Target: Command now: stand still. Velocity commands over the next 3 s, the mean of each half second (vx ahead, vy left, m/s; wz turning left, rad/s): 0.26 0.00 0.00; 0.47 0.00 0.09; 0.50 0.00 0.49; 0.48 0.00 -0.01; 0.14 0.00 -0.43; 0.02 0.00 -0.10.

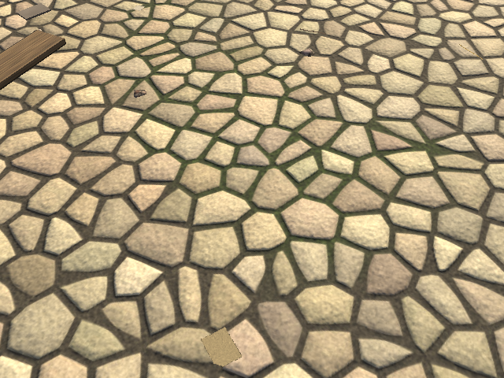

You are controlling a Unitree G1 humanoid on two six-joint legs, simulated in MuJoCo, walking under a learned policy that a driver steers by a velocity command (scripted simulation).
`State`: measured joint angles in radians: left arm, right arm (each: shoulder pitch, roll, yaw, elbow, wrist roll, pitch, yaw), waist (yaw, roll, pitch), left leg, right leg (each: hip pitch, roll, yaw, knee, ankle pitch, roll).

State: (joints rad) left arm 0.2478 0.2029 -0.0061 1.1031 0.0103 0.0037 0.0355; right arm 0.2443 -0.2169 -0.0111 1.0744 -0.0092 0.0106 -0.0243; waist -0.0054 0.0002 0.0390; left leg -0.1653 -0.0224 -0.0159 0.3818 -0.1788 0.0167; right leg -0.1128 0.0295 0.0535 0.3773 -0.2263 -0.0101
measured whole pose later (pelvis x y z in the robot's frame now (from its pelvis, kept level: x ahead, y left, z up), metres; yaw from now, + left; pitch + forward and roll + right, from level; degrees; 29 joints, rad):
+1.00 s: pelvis +0.38 -0.01 +0.00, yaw +4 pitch -1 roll -1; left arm 0.33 0.20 0.05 1.04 0.02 -0.10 0.00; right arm 0.25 -0.21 -0.05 0.98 -0.03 -0.04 0.02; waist 0.00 0.03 0.05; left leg -0.57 0.08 -0.02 1.13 -0.21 0.09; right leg -0.11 0.08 -0.18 0.31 -0.20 -0.11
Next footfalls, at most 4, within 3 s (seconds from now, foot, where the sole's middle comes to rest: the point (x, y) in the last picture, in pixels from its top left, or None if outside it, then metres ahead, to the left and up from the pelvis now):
0.76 right None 0.41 -0.06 -0.78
1.30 left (222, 321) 0.69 0.11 -0.78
1.86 right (228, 223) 1.04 0.11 -0.78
2.42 left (176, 196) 1.16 0.29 -0.78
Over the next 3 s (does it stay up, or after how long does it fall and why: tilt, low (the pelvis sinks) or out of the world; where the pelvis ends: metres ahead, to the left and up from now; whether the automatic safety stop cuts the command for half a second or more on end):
stays up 1.07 0.19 0.00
